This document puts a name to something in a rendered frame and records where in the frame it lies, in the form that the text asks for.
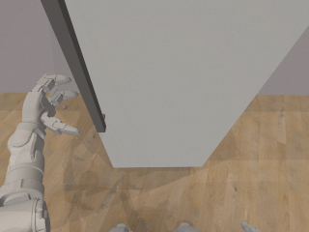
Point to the robot left forearm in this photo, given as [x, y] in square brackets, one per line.
[25, 171]

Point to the left robot upper arm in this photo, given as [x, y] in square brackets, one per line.
[26, 216]

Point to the left robot hand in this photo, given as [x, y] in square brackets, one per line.
[36, 104]

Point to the handle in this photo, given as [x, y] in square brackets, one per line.
[59, 18]

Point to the robot right shin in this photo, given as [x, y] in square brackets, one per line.
[184, 224]

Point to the fridge door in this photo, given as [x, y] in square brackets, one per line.
[173, 76]

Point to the robot shin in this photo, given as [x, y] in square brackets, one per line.
[121, 225]
[184, 224]

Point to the right robot hand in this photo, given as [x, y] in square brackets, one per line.
[249, 228]

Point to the robot left shin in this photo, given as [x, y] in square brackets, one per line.
[121, 225]

